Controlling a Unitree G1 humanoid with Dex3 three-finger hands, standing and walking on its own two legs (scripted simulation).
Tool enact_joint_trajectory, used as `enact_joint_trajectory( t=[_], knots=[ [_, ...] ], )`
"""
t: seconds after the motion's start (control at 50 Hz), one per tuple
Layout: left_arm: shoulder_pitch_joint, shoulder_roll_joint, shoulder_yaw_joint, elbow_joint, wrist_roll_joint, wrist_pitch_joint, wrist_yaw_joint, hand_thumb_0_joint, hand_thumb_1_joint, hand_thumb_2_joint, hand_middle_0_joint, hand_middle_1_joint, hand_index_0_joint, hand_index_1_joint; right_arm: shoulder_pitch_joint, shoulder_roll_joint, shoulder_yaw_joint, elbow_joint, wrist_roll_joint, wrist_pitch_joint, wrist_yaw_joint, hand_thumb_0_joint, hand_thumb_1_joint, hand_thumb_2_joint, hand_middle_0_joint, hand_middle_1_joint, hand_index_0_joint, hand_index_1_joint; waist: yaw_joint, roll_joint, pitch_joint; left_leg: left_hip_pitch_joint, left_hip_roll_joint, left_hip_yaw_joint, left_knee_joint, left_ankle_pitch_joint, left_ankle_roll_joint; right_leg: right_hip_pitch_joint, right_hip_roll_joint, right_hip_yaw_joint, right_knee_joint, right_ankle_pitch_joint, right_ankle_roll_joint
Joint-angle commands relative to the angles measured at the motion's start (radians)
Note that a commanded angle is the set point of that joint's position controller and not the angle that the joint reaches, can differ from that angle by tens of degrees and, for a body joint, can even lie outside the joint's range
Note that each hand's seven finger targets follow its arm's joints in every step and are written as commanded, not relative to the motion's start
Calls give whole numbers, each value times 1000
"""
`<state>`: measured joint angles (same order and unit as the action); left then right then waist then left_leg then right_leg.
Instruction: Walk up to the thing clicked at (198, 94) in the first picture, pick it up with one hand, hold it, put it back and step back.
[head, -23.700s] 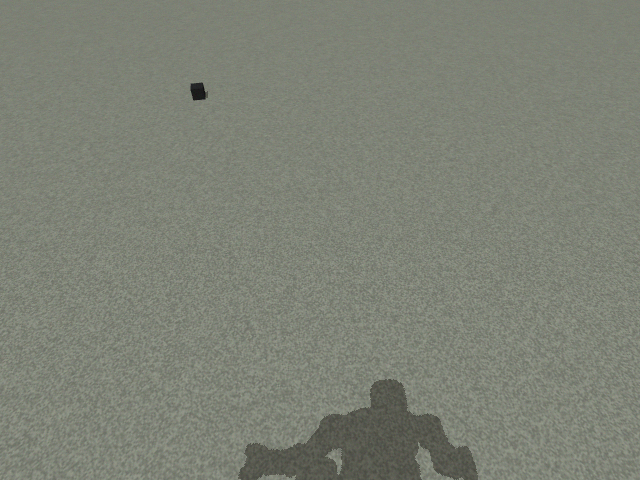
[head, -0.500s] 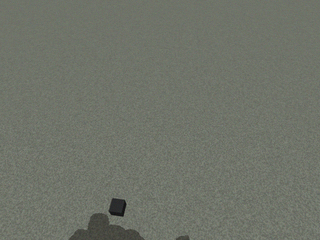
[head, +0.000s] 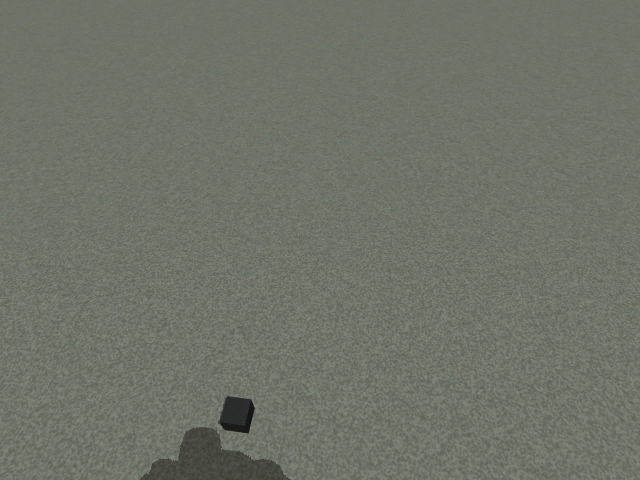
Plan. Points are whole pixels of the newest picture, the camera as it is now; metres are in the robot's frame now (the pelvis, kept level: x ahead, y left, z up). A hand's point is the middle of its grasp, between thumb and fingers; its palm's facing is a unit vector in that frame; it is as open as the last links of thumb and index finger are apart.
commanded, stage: stand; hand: left
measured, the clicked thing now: (237, 414) +0.44 +0.27 -0.75
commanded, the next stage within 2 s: walk up in 0.42 s
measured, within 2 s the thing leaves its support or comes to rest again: neither
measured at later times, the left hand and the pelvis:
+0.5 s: hand out of the picture +0.08 +0.26 -0.15, palm faces -0.01 -0.93 -0.36, open 7.4 cm; pelvis +0.00 +0.01 +0.00, yaw -1 degrees
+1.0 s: hand out of the picture +0.05 +0.31 -0.16, palm faces -0.06 -0.90 -0.43, open 7.4 cm; pelvis -0.01 +0.04 -0.01, yaw -3 degrees
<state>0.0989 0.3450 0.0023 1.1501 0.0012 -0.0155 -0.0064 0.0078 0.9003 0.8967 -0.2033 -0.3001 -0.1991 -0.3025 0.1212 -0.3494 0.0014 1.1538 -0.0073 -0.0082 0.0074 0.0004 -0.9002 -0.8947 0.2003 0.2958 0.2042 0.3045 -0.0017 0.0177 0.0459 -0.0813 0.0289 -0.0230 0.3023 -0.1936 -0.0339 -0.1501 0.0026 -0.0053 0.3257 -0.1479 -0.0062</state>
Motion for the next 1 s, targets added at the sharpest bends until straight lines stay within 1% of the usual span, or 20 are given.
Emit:
enact_joint_trajectory(
  t=[0.0,0.08,0.2,0.38,0.4,0.44,0.52,0.54,0.58,0.6,0.66,0.76,0.8,0.84,0.86,0.88,0.9,0.92,0.94,0.98],
  knots=[
    [-35,223,39,-58,3,-17,10,0,900,900,-200,-300,-200,-300,-35,-211,-38,-56,-2,-21,-11,0,-900,-900,200,300,200,300,4,-22,-45,-47,99,-70,-49,39,50,25,-125,110,-59,19,-16],
    [-30,218,38,-64,4,-22,12,0,900,900,-200,-300,-200,-300,-38,-216,-39,-64,0,-23,-11,0,-900,-900,200,300,200,300,3,-23,-88,-16,103,-69,-35,130,50,56,-128,103,-40,137,-18],
    [-34,219,39,-63,2,-21,14,0,900,900,-200,-300,-200,-300,-31,-217,-36,-64,0,-23,-15,0,-900,-900,200,300,200,300,1,-18,-100,-8,107,-63,-30,179,47,80,-132,98,-29,210,-19],
    [-30,220,37,-66,4,-19,15,0,900,900,-200,-300,-200,-300,-28,-215,-34,-69,0,-21,-16,0,-900,-900,200,300,200,300,0,-7,-73,-18,106,-62,-45,133,44,53,-128,98,-40,152,-14],
    [-15,267,65,-75,5,-30,28,0,900,900,-200,-300,-200,-300,-40,-261,-70,-92,-13,8,-8,0,-900,-900,200,300,200,300,24,33,-38,-31,64,-26,33,140,62,41,-159,136,-43,223,-23],
    [21,288,72,-73,8,-35,40,0,900,900,-200,-300,-200,-300,-39,-230,-70,-119,-12,25,-3,0,-900,-900,200,300,200,300,23,-22,-70,-44,48,-8,88,101,55,66,-209,190,-40,272,-54],
    [-36,290,81,-112,17,-31,49,0,900,900,-200,-300,-200,-300,5,-208,-80,-141,-18,37,9,0,-900,-900,200,300,200,300,1,-123,-77,-57,33,-23,127,-67,56,9,-253,236,-43,134,-94],
    [-38,284,80,-120,19,-30,49,0,900,900,-200,-300,-200,-300,8,-211,-85,-144,-18,39,12,0,-900,-900,200,300,200,300,-1,-131,-74,-39,35,-29,122,-55,63,-23,-245,228,-33,113,-93],
    [-43,260,76,-136,18,-26,47,0,900,900,-200,-300,-200,-300,19,-222,-93,-151,-20,36,15,0,-900,-900,200,300,200,300,-9,-111,-66,-6,62,-50,63,42,77,-72,-188,161,3,67,-59],
    [-44,247,73,-141,15,-23,45,0,900,900,-200,-300,-200,-300,11,-241,-100,-157,-23,35,16,0,-900,-900,200,300,200,300,-6,-93,-54,-18,79,-75,39,77,93,-81,-144,121,37,43,-35],
    [-3,219,65,-138,8,-15,44,0,900,900,-200,-300,-200,-300,-36,-253,-112,-187,-21,32,17,0,-900,-900,200,300,200,300,17,6,-42,-55,136,-120,-16,87,146,-55,-57,42,139,-19,-16],
    [56,227,66,-136,6,-1,47,0,900,900,-200,-300,-200,-300,-84,-258,-125,-253,-33,40,19,0,-900,-900,200,300,200,300,22,152,12,-189,170,-135,-54,-24,207,-34,0,2,314,-239,-15],
    [84,229,70,-136,7,-4,48,0,900,900,-200,-300,-200,-300,-86,-249,-125,-272,-30,44,19,0,-900,-900,200,300,200,300,29,151,21,-215,164,-127,-26,-8,206,-20,-4,0,325,-230,-18],
    [118,227,70,-134,10,-13,51,0,900,900,-200,-300,-200,-300,-88,-235,-121,-281,-22,48,18,0,-900,-900,200,300,200,300,45,121,5,-160,134,-91,65,84,170,-11,-26,7,198,-116,-19],
    [125,228,66,-138,14,-22,53,0,900,900,-200,-300,-200,-300,-83,-217,-116,-280,-14,49,17,0,-900,-900,200,300,200,300,48,63,-24,-104,104,-60,125,114,132,1,-63,44,71,27,-25],
    [124,265,76,-138,23,-33,56,0,900,900,-200,-300,-200,-300,-60,-193,-109,-283,0,46,16,0,-900,-900,200,300,200,300,33,-43,-67,-78,48,-18,218,127,90,27,-146,155,41,225,-52],
    [109,304,82,-150,22,-41,58,0,900,900,-200,-300,-200,-300,-49,-190,-106,-289,6,49,15,0,-900,-900,200,300,200,300,26,-95,-67,-106,1,-6,285,61,57,15,-238,286,19,296,-117],
    [81,340,82,-168,22,-37,61,0,900,900,-200,-300,-200,-300,-17,-194,-108,-282,1,56,13,0,-900,-900,200,300,200,300,17,-144,-48,-135,-39,-18,325,-182,48,-12,-311,373,6,263,-187],
    [41,344,85,-190,28,-37,63,0,900,900,-200,-300,-200,-300,21,-192,-111,-271,-8,58,12,0,-900,-900,200,300,200,300,5,-187,-42,-144,-31,-35,381,-318,50,-29,-349,401,19,260,-229],
    [26,319,84,-212,35,-35,61,0,900,900,-200,-300,-200,-300,27,-204,-114,-262,-8,56,17,0,-900,-900,200,300,200,300,2,-214,-34,-165,-18,-59,420,-373,59,-48,-349,364,17,249,-230]
  ],
)
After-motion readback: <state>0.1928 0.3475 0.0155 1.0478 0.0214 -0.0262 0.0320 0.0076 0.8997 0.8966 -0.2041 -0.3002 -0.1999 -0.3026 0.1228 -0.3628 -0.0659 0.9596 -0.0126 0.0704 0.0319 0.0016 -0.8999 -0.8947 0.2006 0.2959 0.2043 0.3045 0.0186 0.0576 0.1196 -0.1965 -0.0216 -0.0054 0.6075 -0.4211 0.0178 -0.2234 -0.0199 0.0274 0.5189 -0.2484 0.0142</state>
